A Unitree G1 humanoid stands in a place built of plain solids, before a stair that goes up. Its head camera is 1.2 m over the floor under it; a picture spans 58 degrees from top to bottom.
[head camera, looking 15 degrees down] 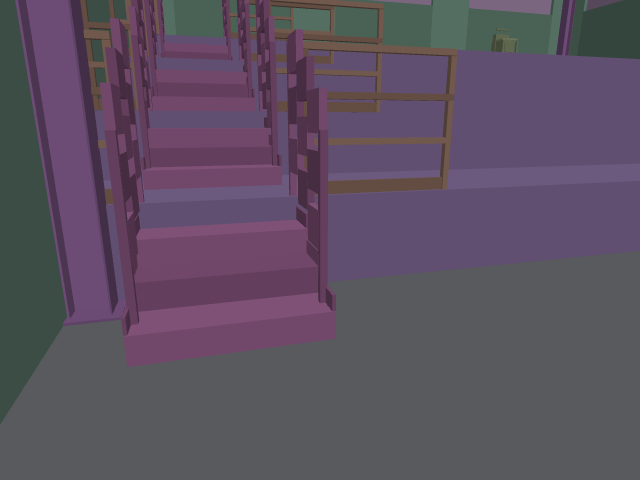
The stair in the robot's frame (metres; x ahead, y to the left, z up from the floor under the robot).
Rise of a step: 0.17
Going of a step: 0.30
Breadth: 1.12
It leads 16 degrees to the left of straight ahead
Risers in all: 4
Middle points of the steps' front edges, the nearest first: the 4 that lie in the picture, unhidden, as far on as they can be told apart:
2.12 0.45 0.17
2.41 0.53 0.35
2.70 0.61 0.52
2.98 0.69 0.69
